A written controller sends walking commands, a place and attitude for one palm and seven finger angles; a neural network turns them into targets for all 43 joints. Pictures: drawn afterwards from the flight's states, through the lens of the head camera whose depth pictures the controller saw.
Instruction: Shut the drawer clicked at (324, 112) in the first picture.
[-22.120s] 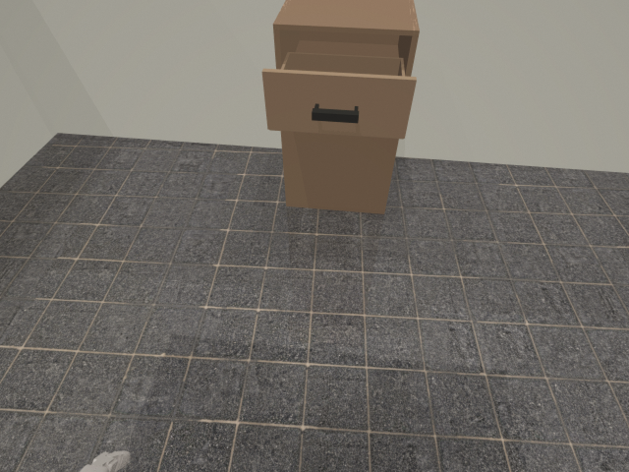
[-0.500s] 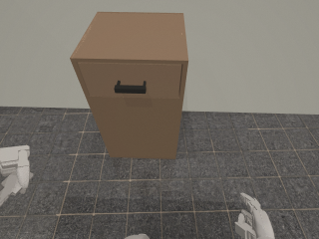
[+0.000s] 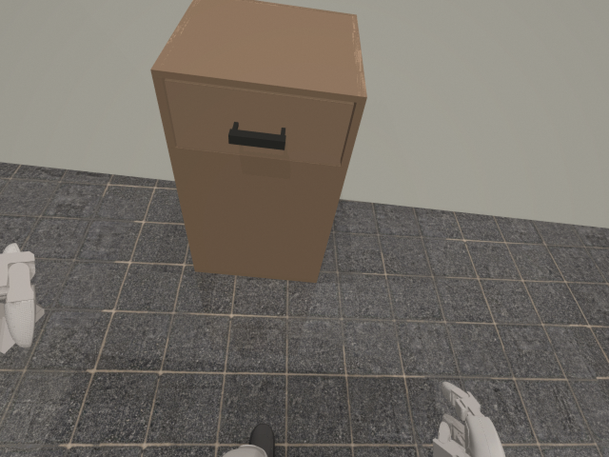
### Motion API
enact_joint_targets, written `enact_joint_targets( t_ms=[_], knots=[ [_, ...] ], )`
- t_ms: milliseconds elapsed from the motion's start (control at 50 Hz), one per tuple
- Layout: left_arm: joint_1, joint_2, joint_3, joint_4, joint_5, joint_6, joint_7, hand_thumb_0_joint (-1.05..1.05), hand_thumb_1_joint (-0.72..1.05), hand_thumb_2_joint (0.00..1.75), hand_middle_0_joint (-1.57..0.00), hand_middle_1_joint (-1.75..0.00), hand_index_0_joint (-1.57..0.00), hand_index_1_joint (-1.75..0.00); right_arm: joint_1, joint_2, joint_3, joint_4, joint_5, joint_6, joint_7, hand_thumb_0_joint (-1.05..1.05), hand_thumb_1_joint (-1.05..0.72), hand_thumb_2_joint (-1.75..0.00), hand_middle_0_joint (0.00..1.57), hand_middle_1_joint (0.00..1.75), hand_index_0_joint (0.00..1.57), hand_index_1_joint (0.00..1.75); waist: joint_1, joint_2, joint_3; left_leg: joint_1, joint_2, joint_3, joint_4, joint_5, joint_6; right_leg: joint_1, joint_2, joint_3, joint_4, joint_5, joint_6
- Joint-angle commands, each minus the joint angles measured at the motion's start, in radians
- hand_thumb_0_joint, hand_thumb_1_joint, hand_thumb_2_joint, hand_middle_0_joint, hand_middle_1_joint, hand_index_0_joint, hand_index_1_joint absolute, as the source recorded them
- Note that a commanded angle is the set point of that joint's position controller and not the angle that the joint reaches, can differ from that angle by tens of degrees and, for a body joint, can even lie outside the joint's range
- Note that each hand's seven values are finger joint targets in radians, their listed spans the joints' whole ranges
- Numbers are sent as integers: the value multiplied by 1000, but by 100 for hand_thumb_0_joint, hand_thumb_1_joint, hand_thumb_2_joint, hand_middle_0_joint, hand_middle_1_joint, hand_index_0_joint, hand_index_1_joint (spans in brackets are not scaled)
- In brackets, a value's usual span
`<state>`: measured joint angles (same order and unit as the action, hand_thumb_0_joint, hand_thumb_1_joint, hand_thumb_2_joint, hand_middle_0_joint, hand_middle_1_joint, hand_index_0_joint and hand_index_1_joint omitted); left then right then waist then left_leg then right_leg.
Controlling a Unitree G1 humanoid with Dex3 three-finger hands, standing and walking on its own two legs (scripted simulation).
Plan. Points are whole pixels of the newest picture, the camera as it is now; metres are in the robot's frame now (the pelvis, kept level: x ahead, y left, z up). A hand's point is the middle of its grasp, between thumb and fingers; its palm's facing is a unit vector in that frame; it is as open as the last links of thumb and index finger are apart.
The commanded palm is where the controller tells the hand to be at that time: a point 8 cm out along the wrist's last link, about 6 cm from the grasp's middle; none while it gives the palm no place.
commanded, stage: step back with the hand held close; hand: left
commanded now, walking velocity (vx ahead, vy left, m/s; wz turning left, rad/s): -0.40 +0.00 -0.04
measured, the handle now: (258, 134) +0.78 +0.16 -0.07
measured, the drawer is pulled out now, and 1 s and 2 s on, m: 0.00 0.00 0.00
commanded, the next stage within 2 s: stop stepping back and stand still in 0.02 s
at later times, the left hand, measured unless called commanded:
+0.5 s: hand out of the picture +0.08 +0.28 +0.17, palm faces +0.41 -0.85 -0.32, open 3.3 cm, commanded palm +0.04 +0.30 +0.18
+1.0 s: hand out of the picture +0.00 +0.34 +0.16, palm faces +0.47 -0.80 -0.38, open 3.3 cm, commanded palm -0.05 +0.36 +0.18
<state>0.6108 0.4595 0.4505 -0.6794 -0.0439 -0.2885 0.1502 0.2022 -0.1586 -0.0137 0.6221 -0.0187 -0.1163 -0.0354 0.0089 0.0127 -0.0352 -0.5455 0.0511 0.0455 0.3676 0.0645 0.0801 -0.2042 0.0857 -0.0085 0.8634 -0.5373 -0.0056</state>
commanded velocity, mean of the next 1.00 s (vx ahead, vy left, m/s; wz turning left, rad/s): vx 0.15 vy -0.03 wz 0.00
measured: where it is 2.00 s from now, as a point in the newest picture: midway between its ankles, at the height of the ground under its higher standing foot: outside the picture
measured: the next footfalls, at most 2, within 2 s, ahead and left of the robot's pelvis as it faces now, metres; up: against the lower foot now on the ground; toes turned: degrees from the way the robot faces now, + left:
right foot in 0.12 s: -0.18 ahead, -0.13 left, +0.00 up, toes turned -3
left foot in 0.52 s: +0.03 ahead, +0.11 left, +0.00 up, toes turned +0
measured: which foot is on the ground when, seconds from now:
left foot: down 0.00-0.38, up 0.40-0.50, down 0.52-0.82, up 0.84-1.00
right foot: up 0.00-0.10, down 0.12-0.54, up 0.56-0.82, down 0.84-1.00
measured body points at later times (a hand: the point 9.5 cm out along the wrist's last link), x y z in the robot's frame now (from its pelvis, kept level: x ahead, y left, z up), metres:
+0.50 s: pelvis -0.10 +0.03 -0.02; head -0.16 +0.08 +0.42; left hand +0.05 +0.32 +0.18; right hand -0.02 -0.24 -0.10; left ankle +0.00 +0.10 -0.71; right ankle -0.22 -0.12 -0.73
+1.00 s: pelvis -0.18 +0.08 +0.00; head -0.21 +0.09 +0.45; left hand -0.04 +0.38 +0.18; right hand -0.03 -0.16 -0.09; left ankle -0.15 +0.20 -0.69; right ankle -0.18 -0.03 -0.73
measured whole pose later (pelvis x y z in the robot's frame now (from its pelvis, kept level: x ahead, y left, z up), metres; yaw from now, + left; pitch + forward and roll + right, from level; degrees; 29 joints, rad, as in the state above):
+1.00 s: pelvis -0.18 +0.08 +0.00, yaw -1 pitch -1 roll +0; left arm 0.58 0.33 0.37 -0.49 -0.03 -0.15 0.15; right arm 0.24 -0.19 -0.01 0.69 0.00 -0.05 -0.07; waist 0.05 -0.02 -0.07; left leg -0.49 0.05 0.05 0.94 -0.38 0.00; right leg -0.26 -0.02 -0.08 0.58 -0.32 -0.05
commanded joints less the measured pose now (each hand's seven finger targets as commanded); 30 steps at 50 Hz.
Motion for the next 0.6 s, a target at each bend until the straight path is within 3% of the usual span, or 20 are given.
enact_joint_targets(
  t_ms=[0, 40, 80, 120, 160, 200, 240, 280, 300, 320, 340, 360, 380, 420, 480, 500, 520, 540, 560, 580],
  knots=[
    [-23, 113, 50, -194, -31, -80, -8, 0, 90, 90, -140, -160, -140, -160, -23, -159, -55, -81, -25, -71, -9, 0, -90, -90, 20, 30, 20, 30, -9, 270, -245, 498, 168, -181, -262, -354, -150, -55, 24, -70, -349, -82, -36],
    [-52, 129, 59, -194, -34, -92, -15, 0, 90, 90, -140, -160, -140, -160, -20, -150, -54, -72, -28, -61, -3, 0, -90, -90, 20, 30, 20, 30, -4, 248, -246, 541, 137, -111, -169, -241, -173, -43, 6, -59, -543, 8, -52],
    [-72, 168, 90, -214, -36, -104, -19, 0, 90, 90, -140, -160, -140, -160, -16, -130, -50, -68, -10, -37, -5, 0, -90, -90, 20, 30, 20, 30, -15, 39, -218, 662, 45, -5, 172, -152, -122, -228, -155, 61, -718, 207, -66],
    [-59, 255, 177, -237, -46, -96, -9, 0, 90, 90, -140, -160, -140, -160, -76, -122, -25, -115, 1, -27, -23, 0, -90, -90, 20, 30, 20, 30, -13, -97, -142, 531, -29, 30, 355, -290, -96, -292, -303, 85, -670, 474, -72],
    [-62, 210, 143, -233, -49, -57, -26, 0, 90, 90, -140, -160, -140, -160, -103, -148, -41, -142, 19, -32, -26, 0, -90, -90, 20, 30, 20, 30, -18, -197, -140, 517, -37, -7, 383, -269, -91, -284, -252, 46, -568, 278, -105],
    [55, 155, 124, -157, -53, 8, -34, 0, 90, 90, -140, -160, -140, -160, -76, -145, -26, -151, 23, -5, -35, 0, -90, -90, 20, 30, 20, 30, -41, -31, -64, 534, -29, -4, 278, -200, -63, -305, -197, -29, -463, 246, -85],
    [-42, 136, 103, -102, -53, 26, -28, 0, 90, 90, -140, -160, -140, -160, -111, -164, -17, -162, 21, -14, -48, 0, -90, -90, 20, 30, 20, 30, -33, 177, 69, 409, 29, -145, 25, -410, -45, -289, -90, -64, -409, 39, -26],
    [-91, 127, 104, -42, -44, 32, -13, 0, 90, 90, -140, -160, -140, -160, -112, -177, -18, -157, 17, -22, -59, 0, -90, -90, 20, 30, 20, 30, -22, 206, 138, 215, 65, -240, -182, -728, -137, -154, 4, -100, -407, -154, -35],
    [-89, 130, 109, 0, -36, 33, -9, 0, 90, 90, -140, -160, -140, -160, -98, -184, -23, -149, 18, -13, -61, 0, -90, -90, 20, 30, 20, 30, -13, 165, 131, 191, 47, -197, -146, -752, -188, -139, 13, -111, -419, -189, -59],
    [-81, 130, 104, 14, -34, 31, -9, 0, 90, 90, -140, -160, -140, -160, -80, -179, -27, -139, 20, -2, -61, 0, -90, -90, 20, 30, 20, 30, -11, 57, 120, 251, -3, -122, 27, -683, -205, -217, -27, -84, -500, -222, -93],
    [-89, 132, 88, 11, -32, 27, -11, 0, 90, 90, -140, -160, -140, -160, -68, -167, -36, -128, 26, 9, -60, 0, -90, -90, 20, 30, 20, 30, -24, -146, 123, 379, -64, -27, 409, -498, -182, -434, -165, 64, -628, -347, -142],
    [-120, 155, 92, -32, -38, 19, -8, 0, 90, 90, -140, -160, -140, -160, -88, -169, -55, -122, 33, 9, -60, 0, -90, -90, 20, 30, 20, 30, -17, -300, 163, 349, -85, -76, 794, -401, -144, -600, -350, 324, -763, -455, -224],
    [-157, 147, 62, -79, -24, 18, -12, 0, 90, 90, -140, -160, -140, -160, -94, -184, -60, -105, 28, 11, -54, 0, -90, -90, 20, 30, 20, 30, -24, -289, 238, 149, -50, -100, 931, -338, -119, -552, -431, 365, -784, -381, -266],
    [-199, 117, 35, -136, -7, -1, -24, 0, 90, 90, -140, -160, -140, -160, -67, -163, -39, -120, 37, -9, -36, 0, -90, -90, 20, 30, 20, 30, -51, -145, 221, 61, 52, -103, 731, -361, -81, -335, -376, 166, -635, -39, -209],
    [-254, 104, -1, -166, 11, 1, -8, 0, 90, 90, -140, -160, -140, -160, -60, -183, -33, -110, 37, -65, -51, 0, -90, -90, 20, 30, 20, 30, -64, 132, 164, 314, -4, -49, 158, -327, -67, -227, -200, -36, -240, 141, -81],
    [-224, 72, -8, -195, 7, -6, 5, 0, 90, 90, -140, -160, -140, -160, -42, -215, -40, -122, 34, -87, -48, 0, -90, -90, 20, 30, 20, 30, -46, 397, 71, 430, 94, -258, -5, -348, -30, -264, -111, -57, -2, 97, -34],
    [-235, 94, 8, -235, 16, -21, 19, 0, 90, 90, -140, -160, -140, -160, -26, -203, -37, -130, 25, -103, -44, 0, -90, -90, 20, 30, 20, 30, -39, 503, 30, 480, 239, -535, -96, -394, 25, -340, -51, -5, 173, -63, -16],
    [-257, 133, 46, -256, 29, -43, 23, 0, 90, 90, -140, -160, -140, -160, -16, -183, -32, -135, 20, -116, -39, 0, -90, -90, 20, 30, 20, 30, -32, 407, 14, 432, 271, -606, -144, -519, 81, -345, -46, 48, 255, -55, -16],
    [-180, 208, 122, -242, 5, -49, 21, 0, 90, 90, -140, -160, -140, -160, -18, -161, -23, -121, 8, -130, -34, 0, -90, -90, 20, 30, 20, 30, -24, 282, -28, 414, 284, -659, -178, -579, 34, -368, -62, 77, 304, -21, -20],
    [-159, 196, 124, -303, -2, -42, 15, 0, 90, 90, -140, -160, -140, -160, -29, -162, -34, -132, 7, -125, -17, 0, -90, -90, 20, 30, 20, 30, -13, 159, -79, 366, 261, -604, -194, -653, -21, -302, -71, 79, 295, 19, -18]
  ],
)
